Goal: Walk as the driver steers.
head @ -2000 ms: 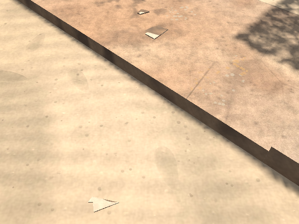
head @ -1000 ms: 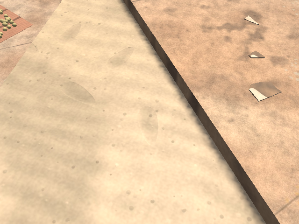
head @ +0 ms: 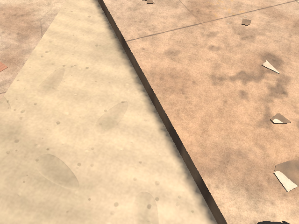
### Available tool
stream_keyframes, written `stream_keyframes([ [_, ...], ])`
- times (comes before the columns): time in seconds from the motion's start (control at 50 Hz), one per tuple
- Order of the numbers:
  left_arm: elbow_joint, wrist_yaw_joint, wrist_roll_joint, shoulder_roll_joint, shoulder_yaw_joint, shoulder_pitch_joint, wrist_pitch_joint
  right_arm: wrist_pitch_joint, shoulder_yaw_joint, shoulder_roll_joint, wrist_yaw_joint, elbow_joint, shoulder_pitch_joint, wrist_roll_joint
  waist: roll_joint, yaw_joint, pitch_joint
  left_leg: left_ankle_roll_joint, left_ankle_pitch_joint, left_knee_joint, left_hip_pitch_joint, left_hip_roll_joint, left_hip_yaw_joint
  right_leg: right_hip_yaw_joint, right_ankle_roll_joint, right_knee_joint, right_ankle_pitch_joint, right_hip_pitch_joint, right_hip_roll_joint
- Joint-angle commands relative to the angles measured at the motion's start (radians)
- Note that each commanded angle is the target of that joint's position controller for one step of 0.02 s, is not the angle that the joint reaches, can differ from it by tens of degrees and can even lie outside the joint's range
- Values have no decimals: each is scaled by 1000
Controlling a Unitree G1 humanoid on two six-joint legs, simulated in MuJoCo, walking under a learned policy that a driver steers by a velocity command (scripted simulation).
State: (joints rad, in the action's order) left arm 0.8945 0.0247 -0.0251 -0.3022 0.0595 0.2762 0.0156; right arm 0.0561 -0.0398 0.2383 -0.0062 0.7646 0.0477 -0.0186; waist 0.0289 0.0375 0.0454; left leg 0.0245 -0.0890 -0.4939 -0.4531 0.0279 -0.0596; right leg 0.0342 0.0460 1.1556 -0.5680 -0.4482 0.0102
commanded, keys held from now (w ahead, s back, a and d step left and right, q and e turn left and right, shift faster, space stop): e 0.38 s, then no key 0.62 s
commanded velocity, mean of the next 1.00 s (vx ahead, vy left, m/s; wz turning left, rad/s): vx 0.03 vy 0.00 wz -0.31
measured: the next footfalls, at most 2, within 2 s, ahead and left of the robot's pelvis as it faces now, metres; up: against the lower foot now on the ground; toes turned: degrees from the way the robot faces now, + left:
right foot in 0.30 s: +0.08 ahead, -0.14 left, +0.00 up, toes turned -14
left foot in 0.72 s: +0.14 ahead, +0.10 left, +0.00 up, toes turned -18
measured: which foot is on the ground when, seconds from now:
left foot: down 0.00-0.30, up 0.32-0.70, down 0.72-1.00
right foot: up 0.00-0.28, down 0.30-1.00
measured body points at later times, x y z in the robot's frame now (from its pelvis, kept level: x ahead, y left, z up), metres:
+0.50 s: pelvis +0.04 -0.04 +0.01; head +0.07 -0.08 +0.46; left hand +0.23 +0.21 -0.08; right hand +0.11 -0.36 -0.11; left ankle +0.09 +0.11 -0.64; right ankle +0.04 -0.13 -0.73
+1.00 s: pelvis +0.07 -0.01 +0.01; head +0.08 -0.01 +0.46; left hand +0.27 +0.21 -0.12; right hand +0.10 -0.29 -0.12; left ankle +0.11 +0.11 -0.73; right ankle +0.04 -0.13 -0.73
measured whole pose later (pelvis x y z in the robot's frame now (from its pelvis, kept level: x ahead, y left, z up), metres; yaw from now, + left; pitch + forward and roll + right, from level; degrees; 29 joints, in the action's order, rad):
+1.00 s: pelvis +0.07 -0.01 +0.01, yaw -19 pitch -1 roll +0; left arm 0.86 0.02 0.01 -0.26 0.05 0.17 -0.01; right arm 0.02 -0.04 0.24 -0.01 0.95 0.12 -0.01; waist 0.01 0.00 0.03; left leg 0.00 -0.28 -0.50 -0.20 0.01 0.00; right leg 0.07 0.00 0.49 -0.25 -0.22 -0.03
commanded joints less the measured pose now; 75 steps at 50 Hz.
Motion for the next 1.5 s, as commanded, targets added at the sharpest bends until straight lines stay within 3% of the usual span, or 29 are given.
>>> stream_keyframes([
  [0.02, -56, 23, 5, -64, 30, 101, -51, -11, -39, 141, -13, -26, 9, -15, -184, 3, -147, 210, 77, 243, 131, 265, 191, -10, 26, 57, 97, -66, 70],
  [0.08, -91, 25, 15, -53, 36, 80, -64, -5, -46, 153, -24, -15, -19, -13, -171, 11, -138, 222, 62, 275, 108, 276, 113, -22, 17, -58, 179, -48, 86],
  [0.16, -137, 2, 16, -52, 34, 3, -61, -23, -57, 184, -42, 0, -27, 0, -153, -9, -162, 212, 39, 274, 154, 295, 47, -49, -4, -246, 264, 22, 92],
  [0.22, -162, -15, 17, -71, 41, -26, -65, -42, -64, 205, -40, 16, -12, 15, -156, -17, -155, 185, 16, 242, 209, 317, 27, -80, -30, -359, 248, 66, 74],
  [0.24, -148, -41, 67, -38, 26, 29, -73, -52, -48, 163, -12, 35, 63, -20, -139, -18, -159, 142, 26, 146, 258, 297, -17, -100, -52, -442, 211, 114, 45],
  [0.26, -156, -35, 17, -71, 48, 3, -69, -58, -68, 206, -22, 30, -2, 32, -137, -1, -145, 136, -35, 164, 206, 297, -5, -131, -69, -521, 322, 151, 30],
  [0.28, -158, -30, 16, -91, 56, 22, -68, -63, -65, 199, -27, 34, 4, 44, -126, 13, -136, 91, -103, 98, 186, 277, -18, -111, -100, -599, 350, 214, 19],
  [0.3, -160, -18, 28, -149, 73, 45, -64, -69, -57, 153, -27, 56, 53, 37, 27, 3, -95, 7, -203, -87, 104, 193, -99, 38, -153, -753, 511, 262, 93],
  [0.32, -195, 5, 29, -252, 89, 39, -65, -68, -42, 99, -20, 23, 63, -12, 328, -48, -67, -101, -547, -412, -176, 37, -161, 387, -285, -794, 824, 372, 328],
  [0.34, -206, -7, 63, -265, 88, 66, -42, -64, -55, 135, -29, -14, -50, -5, 267, 26, -107, -98, -599, -598, -234, -28, 25, 488, -406, -851, 758, 286, 385],
  [0.36, -206, -12, 66, -242, 84, 35, -18, -64, -63, 153, -35, -17, -69, 16, 172, 8, -98, -78, -510, -663, -252, -12, 85, 409, -369, -859, 669, 281, 325],
  [0.38, -214, -9, 44, -218, 81, -27, -4, -66, -69, 157, -42, -2, -36, 21, 126, -27, -90, -64, -406, -659, -269, 3, 106, 340, -305, -849, 614, 283, 274],
  [0.4, -228, -3, 28, -172, 66, -79, -3, -69, -75, 165, -50, 25, -9, 14, 86, -43, -106, -64, -349, -655, -260, 14, 111, 291, -261, -836, 608, 288, 251],
  [0.42, -235, 3, 23, -147, 55, -108, -4, -70, -78, 168, -52, 34, 10, 6, 86, -56, -119, -70, -301, -667, -224, 10, 107, 254, -250, -828, 657, 269, 237],
  [0.44, -236, 9, 28, -126, 45, -103, -5, -68, -78, 159, -49, 39, 23, 6, 86, -60, -144, -74, -269, -678, -188, 4, 105, 233, -251, -823, 702, 270, 225],
  [0.48, -229, 15, 33, -106, 35, -84, -2, -64, -73, 138, -46, 41, 29, 16, 80, -54, -162, -80, -231, -617, -170, 4, 109, 207, -255, -819, 735, 312, 215],
  [0.56, -212, 18, 33, -113, 34, -84, -7, -62, -53, 107, -35, 40, -2, 19, 108, -28, -147, -96, -219, -357, -73, 16, 107, 199, -257, -821, 654, 330, 203],
  [0.64, -192, 0, 38, -122, 32, -104, -12, -59, -53, 134, -24, 51, 16, 28, 123, -13, -112, -89, -257, -196, 72, 4, 76, 226, -272, -812, 623, 264, 203],
  [0.68, -179, -3, 28, -104, 22, -128, -14, -51, -50, 124, -18, 67, 50, 26, 105, -41, -100, -69, -164, -22, 159, -6, 58, 226, -248, -776, 631, 252, 183],
  [0.7, -168, -3, 22, -94, 17, -121, -14, -44, -47, 123, -13, 78, 72, 18, 83, -59, -95, -52, -19, 113, 234, -4, 60, 216, -213, -760, 613, 232, 160],
  [0.72, -161, -2, 29, -76, 9, -96, -8, -39, -50, 154, -12, 84, 93, 4, 45, -51, -121, -30, 109, 136, 329, 52, 120, 202, -164, -738, 546, 200, 124],
  [0.74, -162, -7, 49, -63, 7, -57, 1, -39, -65, 233, -16, 84, 100, -4, -91, 0, -144, 19, 307, 88, 388, 152, 201, 123, -116, -663, 431, 151, 38],
  [0.76, -157, -9, 51, -34, 2, -47, 6, -43, -57, 200, -12, 96, 58, 7, -192, 28, -150, 87, 207, 92, 317, 176, 226, 61, -75, -679, 318, 180, -16],
  [0.78, -152, -9, 54, -56, 3, -98, 4, -41, -43, 144, -4, 86, 24, 10, -173, 3, -127, 84, 64, 118, 255, 152, 224, 57, -56, -689, 337, 229, -8],
  [0.8, -154, -6, 46, -74, 10, -138, -2, -35, -39, 136, -2, 89, 16, 6, -157, -13, -111, 54, 0, 123, 233, 123, 200, 56, -58, -684, 378, 242, -5],
  [0.88, -131, 0, 40, -68, 13, -139, -22, -13, -31, 146, -5, 121, 45, 10, -105, -30, -84, 9, -27, 106, 228, 72, 146, 80, -75, -703, 472, 265, 12],
  [1.04, -53, 2, 36, -59, 14, -120, -10, -28, -17, 136, -14, 162, 46, 13, -30, -45, -60, 14, -40, 94, 259, 45, 124, 78, -57, -727, 498, 258, 13],
  [1.5, 119, 18, 31, -58, -2, -92, -6, -36, 6, 129, -15, 256, 84, 14, -34, -41, -32, 17, -69, 123, 250, 13, 109, 51, -40, -749, 468, 271, 13],
])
